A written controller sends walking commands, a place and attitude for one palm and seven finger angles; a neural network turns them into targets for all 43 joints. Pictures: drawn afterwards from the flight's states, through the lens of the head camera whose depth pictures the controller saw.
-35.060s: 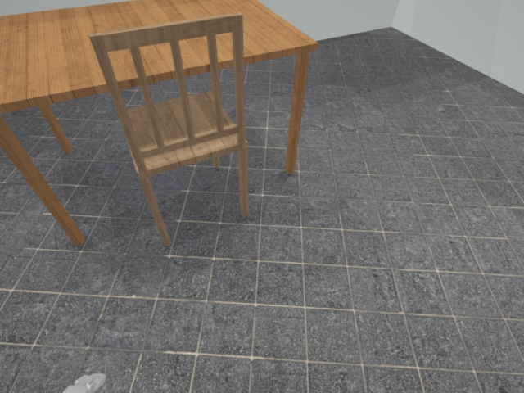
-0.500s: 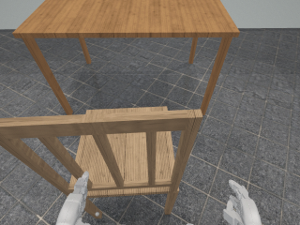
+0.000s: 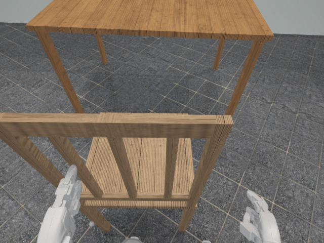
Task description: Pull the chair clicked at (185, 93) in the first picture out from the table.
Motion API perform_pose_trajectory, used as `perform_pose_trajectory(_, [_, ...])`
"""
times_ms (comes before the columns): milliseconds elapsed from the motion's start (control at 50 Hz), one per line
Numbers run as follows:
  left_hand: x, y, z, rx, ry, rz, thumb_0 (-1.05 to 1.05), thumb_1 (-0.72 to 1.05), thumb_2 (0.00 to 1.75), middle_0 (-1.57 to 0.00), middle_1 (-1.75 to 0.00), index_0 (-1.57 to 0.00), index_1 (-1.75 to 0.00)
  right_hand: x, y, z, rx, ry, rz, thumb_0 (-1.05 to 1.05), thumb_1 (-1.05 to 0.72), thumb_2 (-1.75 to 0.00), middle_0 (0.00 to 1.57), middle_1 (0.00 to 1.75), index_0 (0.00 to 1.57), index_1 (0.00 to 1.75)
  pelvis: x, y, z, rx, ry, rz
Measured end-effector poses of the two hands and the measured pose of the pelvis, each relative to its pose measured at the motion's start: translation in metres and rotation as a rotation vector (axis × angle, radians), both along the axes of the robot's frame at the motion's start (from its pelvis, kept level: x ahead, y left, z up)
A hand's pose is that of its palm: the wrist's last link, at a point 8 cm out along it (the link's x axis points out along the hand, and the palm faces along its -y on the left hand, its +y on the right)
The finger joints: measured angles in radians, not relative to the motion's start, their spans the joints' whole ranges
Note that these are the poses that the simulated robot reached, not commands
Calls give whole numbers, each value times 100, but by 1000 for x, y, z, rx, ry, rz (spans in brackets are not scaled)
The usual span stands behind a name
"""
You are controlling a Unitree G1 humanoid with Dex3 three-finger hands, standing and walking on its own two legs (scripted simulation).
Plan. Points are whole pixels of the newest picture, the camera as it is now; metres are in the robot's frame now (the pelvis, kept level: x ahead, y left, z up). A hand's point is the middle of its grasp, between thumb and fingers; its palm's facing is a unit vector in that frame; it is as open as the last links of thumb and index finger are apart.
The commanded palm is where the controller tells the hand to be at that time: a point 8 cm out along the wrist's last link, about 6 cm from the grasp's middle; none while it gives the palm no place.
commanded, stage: draw the hand back to the body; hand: left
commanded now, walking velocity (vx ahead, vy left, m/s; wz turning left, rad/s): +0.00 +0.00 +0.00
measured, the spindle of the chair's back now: (126, 172) +0.29 +0.11 +0.01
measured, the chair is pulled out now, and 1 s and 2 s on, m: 0.57 0.57 0.57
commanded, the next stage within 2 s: step back with the hand held close in 1.36 s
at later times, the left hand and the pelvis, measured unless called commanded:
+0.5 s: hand (46, 211) +0.16 +0.21 +0.12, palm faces +0.26 -0.89 -0.39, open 15.9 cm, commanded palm +0.13 +0.26 +0.16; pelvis +0.00 +0.00 +0.04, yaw -1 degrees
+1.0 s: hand out of the picture +0.19 +0.26 +0.20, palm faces +0.45 -0.75 -0.48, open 8.3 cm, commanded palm +0.16 +0.30 +0.25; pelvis +0.02 -0.01 +0.07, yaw +0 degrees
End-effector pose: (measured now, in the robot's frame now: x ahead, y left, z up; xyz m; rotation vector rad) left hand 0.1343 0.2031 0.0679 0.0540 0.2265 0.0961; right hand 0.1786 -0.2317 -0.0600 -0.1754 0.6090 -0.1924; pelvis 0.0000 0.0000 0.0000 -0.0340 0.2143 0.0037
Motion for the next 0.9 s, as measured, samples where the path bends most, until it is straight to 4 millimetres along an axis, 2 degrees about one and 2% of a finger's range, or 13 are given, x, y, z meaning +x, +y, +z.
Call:
perform_pose_trajectory(40, [3,3,10,18,-85,-13,-1,-54,20,-1,0,0,0,0,1,-5,16,1,6,1,-90,-90,20,30,20,30,-2,-1,-3,-1,2,-1])
perform_pose_trajectory(80, [3,3,11,19,-123,-43,-1,-54,20,0,0,0,0,0,2,-9,31,2,11,2,-90,-90,20,30,20,30,-4,-1,-5,-1,4,-3])
perform_pose_trajectory(180, [-1,5,14,38,-97,-127,-1,-54,20,0,0,0,0,-2,1,-13,56,11,-9,2,-91,-90,20,30,20,30,-7,-3,-5,3,-13,-9])
perform_pose_trajectory(300, [-3,29,54,87,-172,-54,-1,-51,22,-1,-1,-1,-1,-5,-1,1,63,-16,-42,2,-91,-90,20,30,20,30,-4,-4,8,0,-55,-4])
perform_pose_trajectory(360, [-2,41,69,242,-125,32,-1,-46,24,-2,-2,-2,-2,-5,-2,10,43,-5,-39,2,-91,-90,20,30,20,30,-2,-4,18,1,-88,-10])
perform_pose_trajectory(500, [-6,50,77,340,-9,175,-1,-26,34,-5,-6,-4,-6,-3,-1,31,16,9,-22,2,-91,-90,20,30,20,30,4,-2,39,7,-168,-14])
perform_pose_trajectory(600, [1,61,99,390,-56,221,0,-9,42,-7,-10,-7,-9,1,2,40,-1,11,16,2,-91,-90,20,30,20,30,7,-2,49,10,-211,-7])
perform_pose_trajectory(640, [4,65,108,409,-72,236,0,-2,46,-8,-11,-9,-11,4,3,43,0,8,28,2,-91,-90,20,30,20,30,9,-2,52,11,-223,-8])
perform_pose_trajectory(900, [6,84,128,468,-52,313,1,45,68,-15,-21,-28,-28,24,12,49,4,4,121,2,-90,-90,20,30,20,30,19,-4,65,20,-274,-8])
